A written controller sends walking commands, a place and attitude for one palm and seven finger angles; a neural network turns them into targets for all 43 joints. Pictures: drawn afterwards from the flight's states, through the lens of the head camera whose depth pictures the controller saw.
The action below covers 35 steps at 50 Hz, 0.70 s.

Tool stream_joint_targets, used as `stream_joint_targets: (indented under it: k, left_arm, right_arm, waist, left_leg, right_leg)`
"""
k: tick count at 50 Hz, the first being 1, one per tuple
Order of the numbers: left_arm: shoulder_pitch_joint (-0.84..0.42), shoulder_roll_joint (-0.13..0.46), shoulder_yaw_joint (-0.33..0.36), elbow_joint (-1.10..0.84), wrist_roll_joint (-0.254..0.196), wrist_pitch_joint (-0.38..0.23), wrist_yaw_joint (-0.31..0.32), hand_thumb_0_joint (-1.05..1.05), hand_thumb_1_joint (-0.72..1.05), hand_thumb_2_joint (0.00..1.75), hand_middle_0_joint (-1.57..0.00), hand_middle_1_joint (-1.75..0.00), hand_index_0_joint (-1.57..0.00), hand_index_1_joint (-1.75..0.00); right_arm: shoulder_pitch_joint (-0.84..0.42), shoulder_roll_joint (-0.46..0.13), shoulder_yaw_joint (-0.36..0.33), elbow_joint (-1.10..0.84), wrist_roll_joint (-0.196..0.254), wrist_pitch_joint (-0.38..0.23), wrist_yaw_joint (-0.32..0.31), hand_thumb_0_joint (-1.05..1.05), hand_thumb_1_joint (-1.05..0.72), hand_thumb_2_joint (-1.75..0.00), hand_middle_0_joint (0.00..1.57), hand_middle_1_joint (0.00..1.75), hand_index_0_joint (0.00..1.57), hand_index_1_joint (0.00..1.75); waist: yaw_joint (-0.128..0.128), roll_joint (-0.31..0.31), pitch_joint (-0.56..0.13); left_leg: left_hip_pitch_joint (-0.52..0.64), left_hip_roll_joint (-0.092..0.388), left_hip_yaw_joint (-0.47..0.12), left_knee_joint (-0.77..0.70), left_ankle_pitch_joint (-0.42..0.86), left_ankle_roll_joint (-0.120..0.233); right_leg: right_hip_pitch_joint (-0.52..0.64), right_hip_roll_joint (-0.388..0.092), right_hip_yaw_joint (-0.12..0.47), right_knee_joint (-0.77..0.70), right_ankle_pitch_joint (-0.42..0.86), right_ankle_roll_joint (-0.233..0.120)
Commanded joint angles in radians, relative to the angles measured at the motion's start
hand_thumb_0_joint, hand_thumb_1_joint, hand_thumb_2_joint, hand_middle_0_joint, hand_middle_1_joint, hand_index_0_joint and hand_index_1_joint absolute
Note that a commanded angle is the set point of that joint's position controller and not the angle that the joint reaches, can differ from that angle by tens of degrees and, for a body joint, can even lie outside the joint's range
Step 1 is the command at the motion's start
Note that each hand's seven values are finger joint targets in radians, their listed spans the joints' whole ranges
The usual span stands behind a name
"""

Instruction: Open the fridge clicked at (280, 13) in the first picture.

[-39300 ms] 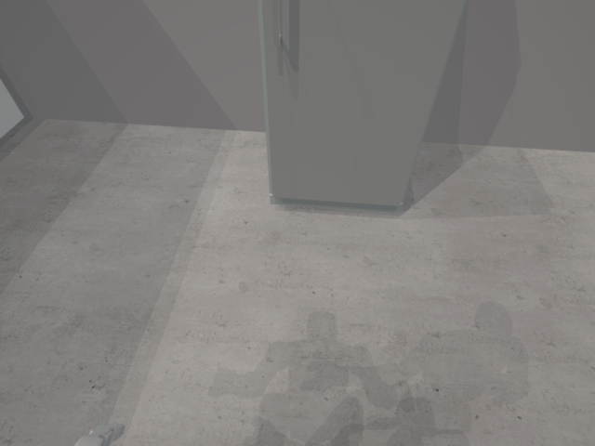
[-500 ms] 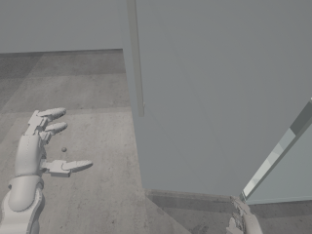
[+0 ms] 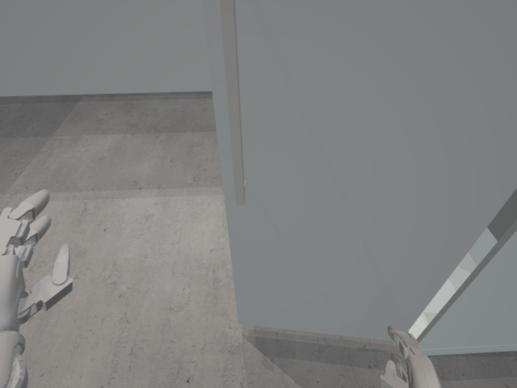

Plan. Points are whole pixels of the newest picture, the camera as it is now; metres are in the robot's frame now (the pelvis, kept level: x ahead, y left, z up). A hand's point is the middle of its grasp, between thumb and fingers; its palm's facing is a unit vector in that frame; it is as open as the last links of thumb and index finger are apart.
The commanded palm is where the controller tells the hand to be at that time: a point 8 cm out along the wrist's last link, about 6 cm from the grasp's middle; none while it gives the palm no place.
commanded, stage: draw the hand back to the body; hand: left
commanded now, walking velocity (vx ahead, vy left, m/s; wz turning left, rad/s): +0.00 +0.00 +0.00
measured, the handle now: (236, 106) +0.48 +0.11 +0.23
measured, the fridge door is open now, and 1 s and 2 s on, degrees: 81 81 81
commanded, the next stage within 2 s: step back with the hand held close in 0.30 s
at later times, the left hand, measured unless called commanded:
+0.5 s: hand (56, 264) +0.19 +0.27 +0.17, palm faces +0.48 -0.79 -0.38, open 7.4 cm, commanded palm +0.13 +0.30 +0.17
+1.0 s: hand (10, 322) +0.12 +0.28 +0.16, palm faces +0.48 -0.76 -0.44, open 7.4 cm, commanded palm +0.06 +0.31 +0.17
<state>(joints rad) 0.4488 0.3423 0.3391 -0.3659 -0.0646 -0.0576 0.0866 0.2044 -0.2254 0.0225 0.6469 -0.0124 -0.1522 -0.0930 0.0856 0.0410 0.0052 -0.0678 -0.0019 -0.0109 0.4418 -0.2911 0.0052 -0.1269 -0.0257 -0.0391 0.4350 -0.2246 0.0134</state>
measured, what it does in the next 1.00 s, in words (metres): shifts its weight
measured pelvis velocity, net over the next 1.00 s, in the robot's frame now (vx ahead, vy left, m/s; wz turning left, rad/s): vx -0.08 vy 0.01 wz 0.01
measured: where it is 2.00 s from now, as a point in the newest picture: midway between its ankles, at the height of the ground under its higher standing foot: outside the picture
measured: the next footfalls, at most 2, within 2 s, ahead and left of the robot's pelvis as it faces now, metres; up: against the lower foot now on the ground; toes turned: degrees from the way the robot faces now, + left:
right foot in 1.28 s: -0.05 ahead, -0.12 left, +0.00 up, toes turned +6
right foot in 2.00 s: -0.35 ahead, -0.06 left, +0.00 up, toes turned -1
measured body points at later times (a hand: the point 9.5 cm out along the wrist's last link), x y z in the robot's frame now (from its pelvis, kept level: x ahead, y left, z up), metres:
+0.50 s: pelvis -0.01 +0.00 +0.00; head -0.03 -0.01 +0.45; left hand +0.16 +0.31 +0.19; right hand +0.18 -0.21 -0.08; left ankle -0.03 +0.12 -0.74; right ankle +0.01 -0.13 -0.74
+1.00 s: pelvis -0.08 +0.01 -0.02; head -0.08 +0.02 +0.43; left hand +0.09 +0.32 +0.18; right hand +0.10 -0.22 -0.08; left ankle -0.03 +0.12 -0.74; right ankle +0.01 -0.13 -0.74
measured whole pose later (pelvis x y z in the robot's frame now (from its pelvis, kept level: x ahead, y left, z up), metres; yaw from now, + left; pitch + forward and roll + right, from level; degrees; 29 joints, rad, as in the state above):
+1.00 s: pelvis -0.08 +0.01 -0.02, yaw +1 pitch -1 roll -1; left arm 0.47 0.38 0.43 -0.47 0.00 -0.22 0.13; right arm 0.23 -0.22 0.01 0.56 -0.01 -0.07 -0.08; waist 0.03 -0.01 0.01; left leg -0.36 -0.02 -0.01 0.64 -0.27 0.03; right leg -0.38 -0.05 -0.04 0.56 -0.16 0.03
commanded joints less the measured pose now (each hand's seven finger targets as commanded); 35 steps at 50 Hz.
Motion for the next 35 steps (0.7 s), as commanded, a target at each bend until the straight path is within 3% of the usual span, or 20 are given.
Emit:
stream_joint_targets:
  k: [1, 5, 7, 8, 10, 13, 20, 21, 22, 23, 24, 26, 27, 30, 35]
  left_arm:
    - [-0.159, 0.162, 0.079, -0.193, -0.001, -0.06, 0.023, 0.0, 0.9, 0.9, -0.2, -0.3, -0.2, -0.3]
    - [-0.146, 0.182, 0.101, -0.199, 0.004, -0.06, 0.029, 0.0, 0.9, 0.9, -0.2, -0.3, -0.2, -0.3]
    - [-0.137, 0.182, 0.1, -0.219, 0.003, -0.062, 0.03, 0.0, 0.9, 0.9, -0.2, -0.3, -0.2, -0.3]
    - [-0.122, 0.184, 0.106, -0.214, 0.002, -0.061, 0.031, 0.0, 0.9, 0.9, -0.2, -0.3, -0.2, -0.3]
    - [-0.103, 0.19, 0.115, -0.2, 0.001, -0.057, 0.029, 0.0, 0.9, 0.9, -0.2, -0.3, -0.2, -0.3]
    - [-0.126, 0.183, 0.109, -0.21, 0.003, -0.058, 0.029, 0.0, 0.9, 0.9, -0.2, -0.3, -0.2, -0.3]
    - [-0.114, 0.18, 0.112, -0.191, 0.002, -0.059, 0.024, 0.0, 0.9, 0.9, -0.2, -0.3, -0.2, -0.3]
    - [-0.254, 0.213, 0.115, -0.315, 0.003, -0.074, 0.028, 0.0, 0.9, 0.9, -0.2, -0.3, -0.2, -0.3]
    - [-0.363, 0.35, 0.263, -0.337, 0.011, -0.128, 0.048, 0.0, 0.9, 0.9, -0.2, -0.3, -0.2, -0.3]
    - [-0.224, 0.243, 0.186, -0.224, 0.011, -0.137, 0.039, 0.0, 0.9, 0.9, -0.2, -0.3, -0.2, -0.3]
    - [-0.144, 0.209, 0.155, -0.191, 0.016, -0.134, 0.035, 0.0, 0.9, 0.9, -0.2, -0.3, -0.2, -0.3]
    - [-0.086, 0.185, 0.136, -0.191, 0.02, -0.143, 0.03, 0.0, 0.9, 0.9, -0.2, -0.3, -0.2, -0.3]
    - [-0.057, 0.182, 0.136, -0.204, 0.021, -0.149, 0.032, 0.0, 0.9, 0.9, -0.2, -0.3, -0.2, -0.3]
    - [0.027, 0.2, 0.161, -0.229, 0.019, -0.159, 0.037, 0.0, 0.9, 0.9, -0.2, -0.3, -0.2, -0.3]
    - [0.05, 0.268, 0.232, -0.304, 0.018, -0.178, 0.05, 0.0, 0.9, 0.9, -0.2, -0.3, -0.2, -0.3]
  right_arm:
    - [-0.128, -0.104, -0.031, -0.15, 0.003, -0.06, -0.015, 0.0, -0.9, -0.9, 0.2, 0.3, 0.2, 0.3]
    - [-0.125, -0.109, -0.032, -0.149, -0.003, -0.062, -0.016, 0.0, -0.9, -0.9, 0.2, 0.3, 0.2, 0.3]
    - [-0.128, -0.102, -0.031, -0.152, -0.004, -0.063, -0.015, 0.0, -0.9, -0.9, 0.2, 0.3, 0.2, 0.3]
    - [-0.125, -0.101, -0.031, -0.151, -0.007, -0.063, -0.015, 0.0, -0.9, -0.9, 0.2, 0.3, 0.2, 0.3]
    - [-0.13, -0.102, -0.032, -0.149, -0.006, -0.062, -0.014, 0.0, -0.9, -0.9, 0.2, 0.3, 0.2, 0.3]
    - [-0.134, -0.096, -0.028, -0.148, -0.004, -0.058, -0.011, 0.0, -0.9, -0.9, 0.2, 0.3, 0.2, 0.3]
    - [-0.135, -0.1, -0.032, -0.149, -0.004, -0.055, -0.01, 0.0, -0.9, -0.9, 0.2, 0.3, 0.2, 0.3]
    - [-0.147, -0.103, -0.03, -0.16, -0.003, -0.061, -0.008, 0.0, -0.9, -0.9, 0.2, 0.3, 0.2, 0.3]
    - [-0.14, -0.124, -0.029, -0.195, 0.005, -0.038, -0.005, 0.0, -0.9, -0.9, 0.2, 0.3, 0.2, 0.3]
    - [-0.129, -0.106, -0.031, -0.169, 0.0, -0.022, -0.005, 0.0, -0.9, -0.9, 0.2, 0.3, 0.2, 0.3]
    - [-0.133, -0.109, -0.035, -0.176, -0.004, -0.01, -0.001, 0.0, -0.9, -0.9, 0.2, 0.3, 0.2, 0.3]
    - [-0.129, -0.11, -0.039, -0.186, -0.005, 0.01, 0.002, 0.0, -0.9, -0.9, 0.2, 0.3, 0.2, 0.3]
    - [-0.121, -0.117, -0.045, -0.189, -0.006, 0.019, 0.004, 0.0, -0.9, -0.9, 0.2, 0.3, 0.2, 0.3]
    - [-0.119, -0.125, -0.056, -0.21, -0.004, 0.039, 0.004, 0.0, -0.9, -0.9, 0.2, 0.3, 0.2, 0.3]
    - [-0.119, -0.123, -0.064, -0.244, 0.003, 0.065, -0.007, 0.0, -0.9, -0.9, 0.2, 0.3, 0.2, 0.3]
  waist:
    - [-0.019, 0.034, -0.01]
    - [-0.006, 0.013, -0.064]
    - [-0.002, 0.036, -0.09]
    - [0.0, 0.012, -0.099]
    - [0.002, -0.007, -0.085]
    - [-0.002, 0.048, -0.054]
    - [0.0, 0.007, -0.046]
    - [-0.005, 0.065, -0.104]
    - [-0.047, 0.026, -0.017]
    - [-0.052, -0.055, -0.031]
    - [-0.052, -0.087, -0.026]
    - [-0.058, -0.054, -0.061]
    - [-0.06, -0.017, -0.098]
    - [-0.057, 0.02, -0.159]
    - [-0.055, -0.022, -0.192]
  left_leg:
    - [-0.098, 0.003, 0.018, -0.088, 0.196, 0.016]
    - [-0.082, 0.0, 0.011, -0.087, 0.23, 0.015]
    - [-0.074, -0.001, 0.013, -0.081, 0.252, 0.014]
    - [-0.076, -0.002, 0.012, -0.078, 0.266, 0.014]
    - [-0.085, 0.001, 0.013, -0.079, 0.265, 0.014]
    - [-0.095, 0.002, 0.01, -0.088, 0.253, 0.007]
    - [-0.094, 0.003, 0.011, -0.092, 0.249, 0.009]
    - [-0.069, -0.001, 0.007, -0.088, 0.255, 0.01]
    - [-0.179, 0.028, -0.016, -0.053, 0.185, 0.03]
    - [-0.171, 0.02, -0.023, -0.025, 0.173, 0.03]
    - [-0.16, 0.018, -0.022, -0.009, 0.197, 0.03]
    - [-0.163, 0.022, -0.019, 0.013, 0.258, 0.024]
    - [-0.164, 0.03, -0.022, 0.012, 0.291, 0.021]
    - [-0.182, 0.05, -0.039, -0.006, 0.392, 0.017]
    - [-0.25, 0.062, -0.059, -0.028, 0.345, 0.025]
  right_leg:
    - [0.037, 0.009, -0.007, -0.066, 0.111, -0.015]
    - [0.068, 0.01, -0.012, -0.051, 0.14, -0.018]
    - [0.084, 0.005, -0.009, -0.044, 0.166, -0.018]
    - [0.092, 0.006, -0.011, -0.041, 0.183, -0.018]
    - [0.091, 0.008, -0.01, -0.046, 0.184, -0.017]
    - [0.08, 0.008, -0.012, -0.047, 0.163, -0.02]
    - [0.079, 0.011, -0.014, -0.053, 0.158, -0.02]
    - [0.101, 0.006, -0.004, -0.05, 0.167, -0.02]
    - [0.021, -0.039, 0.07, -0.088, 0.191, -0.019]
    - [-0.002, -0.067, 0.076, -0.096, 0.182, -0.025]
    - [-0.025, -0.076, 0.089, -0.104, 0.196, -0.03]
    - [-0.027, -0.094, 0.079, -0.079, 0.252, -0.034]
    - [-0.015, -0.094, 0.077, -0.057, 0.267, -0.034]
    - [0.017, -0.077, 0.05, 0.005, 0.322, -0.023]
    - [0.037, -0.054, 0.046, 0.054, 0.307, -0.009]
